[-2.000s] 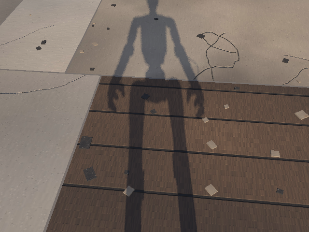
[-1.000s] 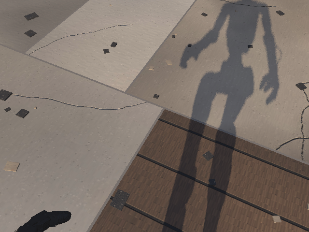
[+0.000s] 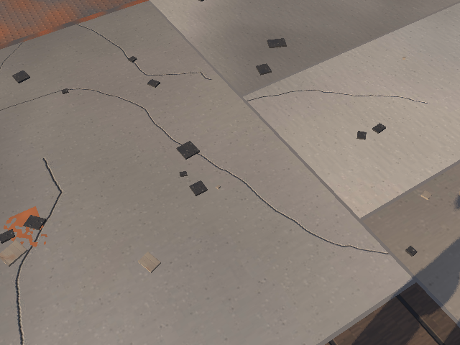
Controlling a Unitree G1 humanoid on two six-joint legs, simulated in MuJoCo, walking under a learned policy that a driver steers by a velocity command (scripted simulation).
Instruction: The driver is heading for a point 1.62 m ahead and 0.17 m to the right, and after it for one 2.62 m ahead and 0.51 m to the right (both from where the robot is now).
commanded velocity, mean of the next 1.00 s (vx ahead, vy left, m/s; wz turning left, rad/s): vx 0.27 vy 0.00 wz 0.12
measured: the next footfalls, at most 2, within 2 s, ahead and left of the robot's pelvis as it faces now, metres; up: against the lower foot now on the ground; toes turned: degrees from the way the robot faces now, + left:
left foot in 0.30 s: +0.01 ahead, +0.14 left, +0.00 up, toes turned +1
right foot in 0.64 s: +0.17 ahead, -0.11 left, +0.00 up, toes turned +4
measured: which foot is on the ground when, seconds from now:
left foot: up 0.00-0.28, down 0.30-0.64, up 0.66-1.00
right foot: down 0.00-0.32, up 0.34-0.62, down 0.64-1.00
